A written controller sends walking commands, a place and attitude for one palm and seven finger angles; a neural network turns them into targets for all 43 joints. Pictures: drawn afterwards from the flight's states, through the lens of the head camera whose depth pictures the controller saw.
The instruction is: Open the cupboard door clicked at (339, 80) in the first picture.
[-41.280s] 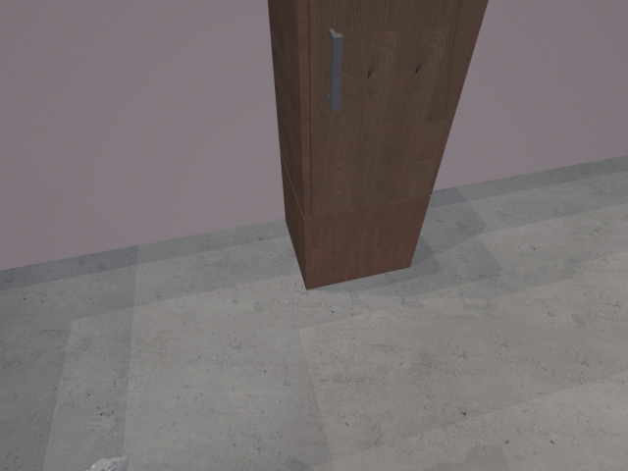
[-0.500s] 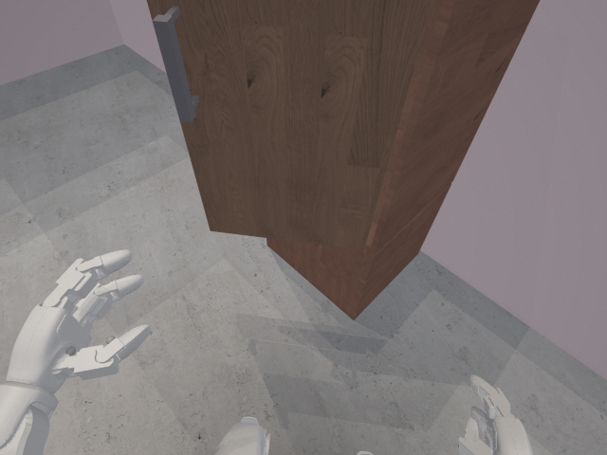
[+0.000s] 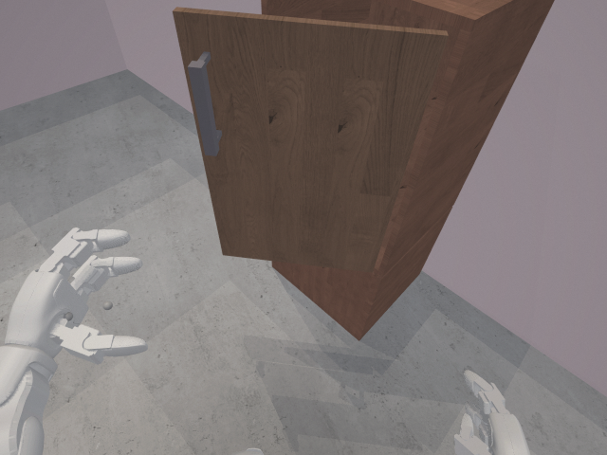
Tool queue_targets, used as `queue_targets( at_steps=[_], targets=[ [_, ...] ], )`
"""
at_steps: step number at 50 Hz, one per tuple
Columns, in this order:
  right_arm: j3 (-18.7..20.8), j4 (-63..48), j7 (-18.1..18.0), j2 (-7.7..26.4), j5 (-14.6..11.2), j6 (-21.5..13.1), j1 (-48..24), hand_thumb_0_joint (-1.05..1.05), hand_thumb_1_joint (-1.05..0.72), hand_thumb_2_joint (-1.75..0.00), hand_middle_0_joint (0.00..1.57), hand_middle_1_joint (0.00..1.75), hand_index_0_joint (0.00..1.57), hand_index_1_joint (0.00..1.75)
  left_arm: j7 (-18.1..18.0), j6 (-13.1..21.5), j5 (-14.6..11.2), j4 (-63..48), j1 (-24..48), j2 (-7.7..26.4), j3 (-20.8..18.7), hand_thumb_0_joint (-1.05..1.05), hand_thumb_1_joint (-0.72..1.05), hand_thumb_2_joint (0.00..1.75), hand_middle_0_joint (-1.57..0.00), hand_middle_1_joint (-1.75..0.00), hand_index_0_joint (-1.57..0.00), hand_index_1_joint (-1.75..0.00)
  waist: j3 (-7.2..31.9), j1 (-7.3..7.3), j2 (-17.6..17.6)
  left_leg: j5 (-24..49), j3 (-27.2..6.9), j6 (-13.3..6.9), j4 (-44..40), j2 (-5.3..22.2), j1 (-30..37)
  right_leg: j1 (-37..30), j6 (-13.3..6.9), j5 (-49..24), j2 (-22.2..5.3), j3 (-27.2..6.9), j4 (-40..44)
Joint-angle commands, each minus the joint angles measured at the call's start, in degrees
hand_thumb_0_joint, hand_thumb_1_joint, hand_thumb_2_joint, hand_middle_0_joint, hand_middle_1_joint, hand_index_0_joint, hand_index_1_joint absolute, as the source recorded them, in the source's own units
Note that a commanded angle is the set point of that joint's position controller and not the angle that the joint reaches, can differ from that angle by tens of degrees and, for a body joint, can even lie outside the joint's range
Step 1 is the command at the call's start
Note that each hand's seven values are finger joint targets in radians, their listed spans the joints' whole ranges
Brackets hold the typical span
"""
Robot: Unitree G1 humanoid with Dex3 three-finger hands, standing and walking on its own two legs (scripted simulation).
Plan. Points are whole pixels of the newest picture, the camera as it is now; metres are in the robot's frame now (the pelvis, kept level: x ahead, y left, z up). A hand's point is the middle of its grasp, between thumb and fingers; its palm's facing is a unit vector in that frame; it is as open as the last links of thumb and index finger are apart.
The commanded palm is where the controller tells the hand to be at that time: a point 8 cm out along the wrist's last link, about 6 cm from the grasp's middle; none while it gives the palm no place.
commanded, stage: raise the hand with hooked fingers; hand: left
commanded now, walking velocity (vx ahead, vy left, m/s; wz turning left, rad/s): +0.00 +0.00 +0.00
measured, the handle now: (208, 106) +0.61 +0.21 +0.14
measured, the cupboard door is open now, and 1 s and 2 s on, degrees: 37 37 37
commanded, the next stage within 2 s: move the hooked fingers beside the handle in 0.96 s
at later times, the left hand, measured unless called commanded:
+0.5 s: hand (80, 243) +0.29 +0.27 +0.16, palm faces +0.02 -1.00 -0.06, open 14.0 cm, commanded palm +0.26 +0.31 +0.16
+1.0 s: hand (117, 241) +0.30 +0.24 +0.16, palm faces +0.02 -1.00 -0.04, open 14.0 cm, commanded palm +0.27 +0.28 +0.16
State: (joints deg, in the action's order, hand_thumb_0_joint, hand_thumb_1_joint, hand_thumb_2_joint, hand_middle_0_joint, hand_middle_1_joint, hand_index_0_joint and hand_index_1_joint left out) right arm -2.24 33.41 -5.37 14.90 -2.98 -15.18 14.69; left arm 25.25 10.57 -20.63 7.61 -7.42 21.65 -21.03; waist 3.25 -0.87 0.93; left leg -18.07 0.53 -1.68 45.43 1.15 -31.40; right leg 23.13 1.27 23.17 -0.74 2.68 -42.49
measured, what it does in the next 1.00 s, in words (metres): stands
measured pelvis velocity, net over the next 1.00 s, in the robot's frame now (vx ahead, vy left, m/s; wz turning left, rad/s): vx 0.01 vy -0.04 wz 0.00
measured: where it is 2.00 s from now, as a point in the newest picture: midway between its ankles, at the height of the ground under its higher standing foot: outside the picture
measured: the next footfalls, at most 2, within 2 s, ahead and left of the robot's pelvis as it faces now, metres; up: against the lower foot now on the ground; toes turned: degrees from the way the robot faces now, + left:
none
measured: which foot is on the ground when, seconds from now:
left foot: down 0.00-1.00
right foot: down 0.00-1.00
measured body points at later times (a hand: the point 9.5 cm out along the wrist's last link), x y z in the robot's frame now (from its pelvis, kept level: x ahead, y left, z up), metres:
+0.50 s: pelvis +0.00 -0.01 +0.02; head +0.00 -0.01 +0.47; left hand +0.28 +0.32 +0.17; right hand +0.17 -0.25 -0.05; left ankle +0.06 +0.10 -0.71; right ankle -0.01 -0.14 -0.71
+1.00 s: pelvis +0.01 -0.04 +0.02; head +0.00 -0.05 +0.47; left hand +0.29 +0.29 +0.16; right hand +0.18 -0.28 -0.06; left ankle +0.06 +0.10 -0.71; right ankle -0.01 -0.14 -0.71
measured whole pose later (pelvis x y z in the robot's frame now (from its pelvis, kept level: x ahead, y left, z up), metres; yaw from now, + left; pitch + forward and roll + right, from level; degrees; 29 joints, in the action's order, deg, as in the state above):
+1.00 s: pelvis +0.01 -0.04 +0.02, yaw +0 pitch +0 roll -1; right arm -3.0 35.0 -7.0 16.2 -4.3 -12.7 14.9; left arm 29.4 1.9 -20.6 19.9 7.1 25.9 -25.5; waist 2.0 -1.4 2.9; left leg -13.6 -0.1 1.1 34.4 2.4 -21.2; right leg 14.5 -1.3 20.1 0.8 3.1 -34.2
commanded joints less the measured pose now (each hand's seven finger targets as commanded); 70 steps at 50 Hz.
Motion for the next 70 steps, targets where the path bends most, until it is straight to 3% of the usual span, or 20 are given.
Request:
queue_targets(
  at_steps=[1, 9, 10, 23, 25, 27, 29, 34, 42, 46, 48, 51, 52, 58, 60, 61, 63, 64, 66, 70],
  targets=[
    [2.84, -8.90, -0.91, 8.10, -0.31, -2.32, -3.43, 0.00, -0.90, -0.90, 0.20, 0.30, 0.20, 0.30, 0.02, 0.37, -1.11, -10.38, 11.97, 13.12, -5.90, 0.00, -0.45, 0.32, -0.30, -1.17, -0.30, -1.17, 8.38, -0.33, 6.69, 4.41, -4.77, 0.81, -11.83, -0.14, 15.77, 3.22, -2.75, -7.72, 3.31, 2.21, 7.96],
    [2.03, -8.92, -1.53, 8.15, -0.61, -1.44, -4.56, 0.00, -0.90, -0.90, 0.20, 0.30, 0.20, 0.30, 1.27, -2.92, -0.75, -8.32, 20.87, 15.46, -6.44, 0.00, -0.50, 0.30, -0.30, -1.20, -0.30, -1.20, 8.31, 0.27, 5.67, 2.71, -5.27, 0.81, -14.39, -0.18, 18.56, 1.56, -2.64, -7.06, 3.26, 2.12, 10.80],
    [1.96, -8.90, -1.59, 8.10, -0.67, -1.45, -4.76, 0.00, -0.90, -0.90, 0.20, 0.30, 0.20, 0.30, 1.37, -2.97, -0.58, -8.73, 22.08, 16.03, -6.66, 0.00, -0.50, 0.30, -0.30, -1.20, -0.30, -1.20, 8.63, 0.20, 7.04, 3.10, -5.17, 0.86, -14.55, -0.23, 19.21, 1.17, -2.73, -7.26, 3.18, 2.08, 10.99],
    [1.59, -7.97, -2.15, 8.28, -1.10, -1.16, -4.62, 0.00, -0.90, -0.90, 0.20, 0.30, 0.20, 0.30, 3.93, -5.79, -0.83, -2.71, 30.86, 22.12, -9.98, 0.00, -0.50, 0.30, -0.30, -1.20, -0.30, -1.20, 9.54, -0.16, 5.36, 7.49, -3.80, 0.14, -15.68, -1.09, 22.11, -3.00, -2.63, -10.89, 2.93, 1.03, 15.20],
    [1.60, -7.97, -2.00, 8.22, -1.29, -0.99, -4.39, 0.00, -0.90, -0.90, 0.20, 0.30, 0.20, 0.30, 4.53, -6.80, -0.91, 0.93, 28.62, 19.81, -8.35, 0.00, -0.50, 0.30, -0.30, -1.20, -0.30, -1.20, 7.21, -0.06, 4.81, 6.63, -3.50, 0.15, -15.96, -1.22, 20.99, -2.16, -2.56, -10.34, 2.89, 1.07, 15.55],
    [1.88, -8.19, -1.74, 8.49, -1.40, -0.83, -4.27, 0.00, -0.90, -0.90, 0.20, 0.30, 0.20, 0.30, 5.11, -7.38, -1.35, 2.73, 26.81, 19.69, -8.50, 0.00, -0.50, 0.30, -0.30, -1.20, -0.30, -1.20, 7.01, -0.36, 1.68, 7.48, -2.83, -0.16, -15.48, -1.41, 20.08, -2.54, -2.24, -11.80, 2.64, 0.44, 15.90],
    [2.04, -8.54, -1.57, 8.52, -1.50, -0.77, -4.62, 0.00, -0.90, -0.90, 0.20, 0.30, 0.20, 0.30, 5.12, -7.16, -1.25, 0.83, 28.12, 20.01, -8.42, 0.00, -0.50, 0.30, -0.30, -1.20, -0.30, -1.20, 7.80, -0.45, 3.82, 8.09, -2.51, -0.12, -15.29, -1.55, 20.60, -2.60, -2.23, -12.19, 2.55, 0.37, 15.58],
    [2.24, -8.61, -1.78, 8.29, -1.17, -1.01, -4.41, 0.00, -0.90, -0.90, 0.20, 0.30, 0.20, 0.30, 3.40, -5.11, -1.00, -2.69, 28.96, 21.93, -10.71, 0.00, -0.50, 0.30, -0.30, -1.20, -0.30, -1.20, 10.17, -0.73, 3.78, 9.49, -1.99, -0.31, -14.93, -1.66, 21.86, -3.84, -2.03, -13.49, 2.43, -0.10, 15.40],
    [2.12, -7.81, -2.38, 8.01, -1.21, -1.08, -4.75, 0.00, -0.90, -0.90, 0.20, 0.30, 0.20, 0.30, 3.27, -4.60, -1.02, -1.02, 30.14, 21.83, -10.53, 0.00, -0.50, 0.30, -0.30, -1.20, -0.30, -1.20, 8.93, -0.45, 3.89, 9.96, -0.95, -0.55, -14.02, -1.88, 20.97, -4.34, -1.27, -16.05, 1.69, -1.95, 15.85],
    [2.23, -7.51, -2.38, 8.05, -1.37, -0.83, -4.78, 0.00, -0.90, -0.90, 0.20, 0.30, 0.20, 0.30, 4.04, -4.97, -1.66, 0.50, 29.70, 20.48, -9.49, 0.00, -0.50, 0.30, -0.30, -1.20, -0.30, -1.20, 8.38, -0.26, 0.60, 10.72, -0.80, -0.59, -13.28, -1.78, 20.28, -4.75, -0.65, -17.80, 1.43, -2.57, 15.68],
    [2.22, -7.65, -2.36, 7.95, -1.51, -0.79, -4.98, 0.00, -0.90, -0.90, 0.20, 0.30, 0.20, 0.30, 4.10, -5.08, -1.38, 0.33, 30.43, 20.69, -9.39, 0.00, -0.50, 0.30, -0.30, -1.20, -0.30, -1.20, 8.84, -0.28, 3.04, 10.32, -0.55, -0.55, -13.22, -1.93, 20.51, -4.01, -0.64, -17.51, 1.33, -2.74, 15.70],
    [2.21, -7.76, -2.37, 7.99, -1.38, -0.66, -4.85, 0.00, -0.90, -0.90, 0.20, 0.30, 0.20, 0.30, 3.78, -4.94, -1.55, 0.54, 29.98, 21.24, -10.01, 0.00, -0.50, 0.30, -0.30, -1.20, -0.30, -1.20, 8.57, -0.57, 0.42, 10.89, -0.89, -0.60, -13.28, -1.82, 20.34, -4.36, -0.68, -17.87, 1.55, -2.41, 15.49],
    [2.17, -7.88, -2.36, 7.96, -1.40, -0.62, -5.19, 0.00, -0.90, -0.90, 0.20, 0.30, 0.20, 0.30, 3.79, -5.02, -1.46, 0.69, 29.97, 21.42, -10.15, 0.00, -0.50, 0.30, -0.30, -1.20, -0.30, -1.20, 8.74, -0.61, 1.65, 10.38, -0.71, -0.55, -13.16, -1.91, 19.90, -4.22, -0.56, -17.58, 1.27, -2.99, 15.58],
    [1.95, -6.09, -3.25, 8.30, -1.62, 0.18, -4.04, 0.00, -0.90, -0.90, 0.20, 0.30, 0.20, 0.30, 3.27, -4.68, -0.05, 6.80, 42.28, 21.84, -7.82, 0.00, -0.50, 0.30, -0.30, -1.20, -0.30, -1.20, 6.80, 1.84, 2.36, 7.08, -1.09, -0.37, -13.26, -1.77, 19.40, -0.74, -0.90, -12.55, 1.58, -2.68, 16.11],
    [2.06, -5.95, -3.43, 8.49, -1.52, 0.18, -3.63, 0.00, -0.90, -0.90, 0.20, 0.30, 0.20, 0.30, 3.34, -3.88, 0.53, 7.76, 45.07, 22.01, -7.09, 0.00, -0.50, 0.30, -0.30, -1.20, -0.30, -1.20, 9.72, 1.87, 3.22, 7.91, -1.39, -0.48, -13.09, -1.77, 20.85, -1.12, -1.23, -13.19, 1.61, -2.38, 15.54],
    [2.06, -5.92, -3.44, 8.62, -1.45, 0.33, -3.37, 0.00, -0.90, -0.90, 0.20, 0.30, 0.20, 0.30, 3.36, -3.75, 0.50, 8.97, 45.27, 22.79, -7.46, 0.00, -0.50, 0.30, -0.30, -1.20, -0.30, -1.20, 10.49, 1.57, 1.69, 8.92, -1.27, -0.60, -12.47, -1.81, 20.52, -2.07, -1.25, -14.43, 1.63, -2.75, 15.30],
    [2.10, -5.51, -3.28, 8.66, -1.39, 0.61, -3.02, 0.00, -0.90, -0.90, 0.20, 0.30, 0.20, 0.30, 3.72, -3.32, 1.15, 10.51, 47.48, 22.36, -6.51, 0.00, -0.50, 0.30, -0.30, -1.20, -0.30, -1.20, 12.38, 1.75, 3.68, 10.85, -1.27, -0.56, -12.18, -1.87, 21.29, -2.26, -1.39, -17.38, 1.50, -2.41, 14.40],
    [2.15, -5.52, -3.13, 8.75, -1.29, 0.83, -2.65, 0.00, -0.90, -0.90, 0.20, 0.30, 0.20, 0.30, 3.72, -3.37, 1.48, 12.25, 46.73, 23.15, -7.28, 0.00, -0.50, 0.30, -0.30, -1.20, -0.30, -1.20, 12.53, 1.25, 4.32, 10.79, -1.55, -0.39, -12.35, -1.83, 21.14, -2.14, -1.67, -17.00, 1.67, -1.89, 14.06],
    [2.20, -5.47, -2.96, 9.01, -1.35, 1.47, -2.12, 0.00, -0.90, -0.90, 0.20, 0.30, 0.20, 0.30, 3.70, -3.36, 1.38, 14.76, 47.60, 23.52, -7.29, 0.00, -0.50, 0.30, -0.30, -1.20, -0.30, -1.20, 12.29, 1.29, 1.55, 11.55, -1.52, -0.52, -12.12, -1.82, 20.17, -2.80, -1.75, -17.93, 1.80, -1.77, 13.84],
    [2.40, -6.38, -1.98, 9.16, -1.13, 2.36, -1.57, 0.00, -0.90, -0.90, 0.20, 0.30, 0.20, 0.30, 3.32, -3.15, 2.15, 16.32, 47.64, 23.50, -7.50, 0.00, -0.50, 0.30, -0.30, -1.20, -0.30, -1.20, 13.61, 0.49, 3.72, 12.72, -1.70, -0.33, -12.39, -1.75, 20.40, -2.26, -2.07, -19.14, 2.03, -1.06, 12.81]
  ],
)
